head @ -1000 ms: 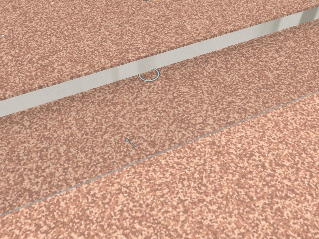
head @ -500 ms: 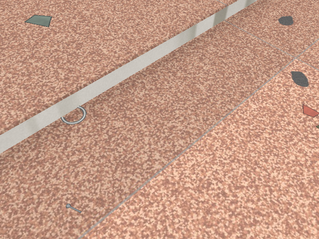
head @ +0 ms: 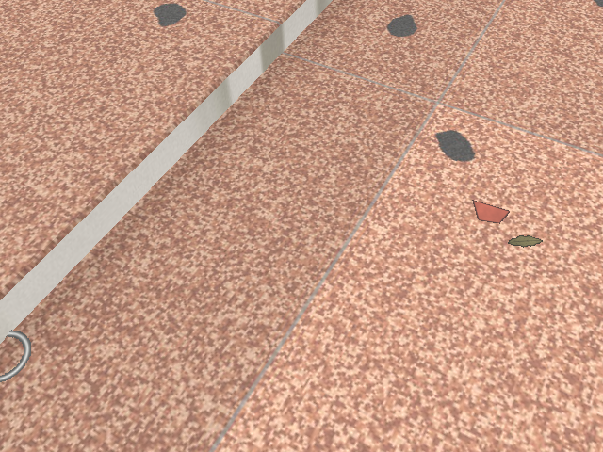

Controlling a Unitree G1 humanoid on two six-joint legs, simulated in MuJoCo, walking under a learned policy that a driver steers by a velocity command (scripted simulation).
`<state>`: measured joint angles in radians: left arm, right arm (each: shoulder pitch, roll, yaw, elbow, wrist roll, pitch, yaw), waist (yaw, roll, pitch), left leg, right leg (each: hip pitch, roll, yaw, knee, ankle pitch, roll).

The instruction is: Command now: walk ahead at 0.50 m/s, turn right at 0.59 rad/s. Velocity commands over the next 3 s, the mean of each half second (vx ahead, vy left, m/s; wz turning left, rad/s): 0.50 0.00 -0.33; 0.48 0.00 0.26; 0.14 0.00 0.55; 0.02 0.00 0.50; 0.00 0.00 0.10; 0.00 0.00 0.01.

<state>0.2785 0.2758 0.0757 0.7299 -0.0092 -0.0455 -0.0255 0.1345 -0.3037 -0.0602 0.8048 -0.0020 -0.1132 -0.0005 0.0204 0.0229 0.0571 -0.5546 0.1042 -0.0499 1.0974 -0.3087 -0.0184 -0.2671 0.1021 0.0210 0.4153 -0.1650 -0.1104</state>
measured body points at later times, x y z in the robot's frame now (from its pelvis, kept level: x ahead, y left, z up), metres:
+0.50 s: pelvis +0.30 +0.05 +0.00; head +0.32 +0.05 +0.45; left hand +0.44 +0.30 -0.12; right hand +0.35 -0.23 -0.11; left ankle +0.34 +0.14 -0.74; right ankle +0.25 -0.09 -0.66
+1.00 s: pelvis +0.56 -0.04 +0.00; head +0.58 -0.05 +0.45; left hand +0.66 +0.24 -0.10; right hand +0.66 -0.32 -0.12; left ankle +0.54 +0.11 -0.66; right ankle +0.57 -0.14 -0.74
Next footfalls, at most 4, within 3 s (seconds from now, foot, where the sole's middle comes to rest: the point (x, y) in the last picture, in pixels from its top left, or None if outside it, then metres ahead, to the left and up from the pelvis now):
0.30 left None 0.38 0.13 -0.78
0.80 right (398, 380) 0.61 -0.15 -0.78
1.26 left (287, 313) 0.79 0.11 -0.78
1.70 right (374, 296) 0.83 -0.11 -0.78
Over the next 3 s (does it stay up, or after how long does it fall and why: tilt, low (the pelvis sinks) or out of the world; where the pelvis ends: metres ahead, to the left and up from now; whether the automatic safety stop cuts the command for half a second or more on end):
stays up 0.72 0.00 0.00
